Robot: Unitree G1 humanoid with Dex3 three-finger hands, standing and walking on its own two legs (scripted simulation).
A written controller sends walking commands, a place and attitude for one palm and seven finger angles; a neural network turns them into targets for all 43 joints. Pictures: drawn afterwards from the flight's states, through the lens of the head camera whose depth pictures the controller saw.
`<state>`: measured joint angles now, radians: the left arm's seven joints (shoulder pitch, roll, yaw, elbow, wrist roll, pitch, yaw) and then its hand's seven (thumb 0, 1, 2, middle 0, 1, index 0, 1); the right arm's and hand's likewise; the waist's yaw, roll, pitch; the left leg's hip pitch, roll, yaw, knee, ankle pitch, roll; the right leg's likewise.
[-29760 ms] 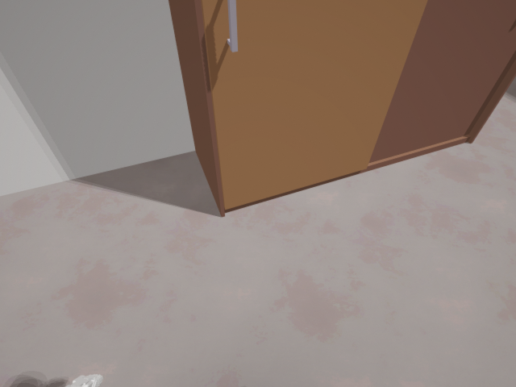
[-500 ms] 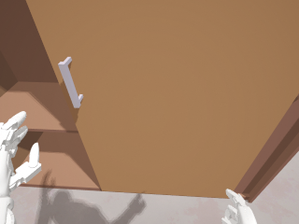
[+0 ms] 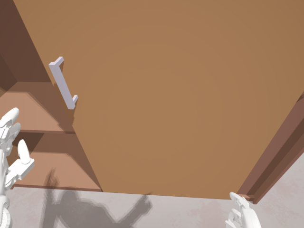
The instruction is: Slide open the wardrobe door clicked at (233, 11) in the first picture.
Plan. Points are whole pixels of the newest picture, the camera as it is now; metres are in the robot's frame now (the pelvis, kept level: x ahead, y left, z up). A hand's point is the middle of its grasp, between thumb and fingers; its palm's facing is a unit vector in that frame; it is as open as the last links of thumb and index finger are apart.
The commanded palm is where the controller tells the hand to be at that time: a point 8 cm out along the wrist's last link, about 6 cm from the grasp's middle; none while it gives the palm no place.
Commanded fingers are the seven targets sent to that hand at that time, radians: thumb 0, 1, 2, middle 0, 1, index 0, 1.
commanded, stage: step back with the hand held close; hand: left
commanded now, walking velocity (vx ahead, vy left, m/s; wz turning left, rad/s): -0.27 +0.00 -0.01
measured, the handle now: (65, 84) +0.48 +0.34 +0.15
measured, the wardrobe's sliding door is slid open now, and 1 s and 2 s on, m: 0.66 0.66 0.66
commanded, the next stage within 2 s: stop stepping back and stand still in 0.88 s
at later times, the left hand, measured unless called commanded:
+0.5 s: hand out of the picture +0.13 +0.32 +0.16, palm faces +0.46 -0.78 -0.42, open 7.4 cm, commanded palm +0.08 +0.35 +0.17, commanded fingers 0.00 0.90 0.90 -0.20 -0.30 -0.20 -0.30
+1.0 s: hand out of the picture +0.00 +0.38 +0.17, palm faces +0.49 -0.80 -0.33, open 7.4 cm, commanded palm -0.07 +0.41 +0.17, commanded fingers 0.00 0.90 0.90 -0.20 -0.30 -0.20 -0.30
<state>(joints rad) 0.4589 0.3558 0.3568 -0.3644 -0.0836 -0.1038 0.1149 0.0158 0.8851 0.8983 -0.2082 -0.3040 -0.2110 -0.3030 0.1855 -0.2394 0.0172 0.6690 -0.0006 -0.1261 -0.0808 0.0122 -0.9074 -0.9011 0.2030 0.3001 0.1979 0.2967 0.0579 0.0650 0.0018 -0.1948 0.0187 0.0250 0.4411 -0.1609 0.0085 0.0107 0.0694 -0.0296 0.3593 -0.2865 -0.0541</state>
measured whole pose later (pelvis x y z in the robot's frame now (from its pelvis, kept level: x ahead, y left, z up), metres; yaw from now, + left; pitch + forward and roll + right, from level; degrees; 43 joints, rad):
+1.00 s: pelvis -0.19 +0.10 -0.03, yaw +5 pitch -5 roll -7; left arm 0.38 0.46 0.41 -0.53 -0.06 -0.20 0.13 0.02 0.88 0.90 -0.21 -0.30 -0.21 -0.30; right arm 0.16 -0.20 -0.01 0.61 -0.02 -0.13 -0.06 0.01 -0.91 -0.90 0.20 0.30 0.20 0.30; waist 0.01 0.03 0.06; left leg -0.47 0.01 0.10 0.42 -0.01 0.06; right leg -0.34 0.11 -0.03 0.97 -0.55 -0.02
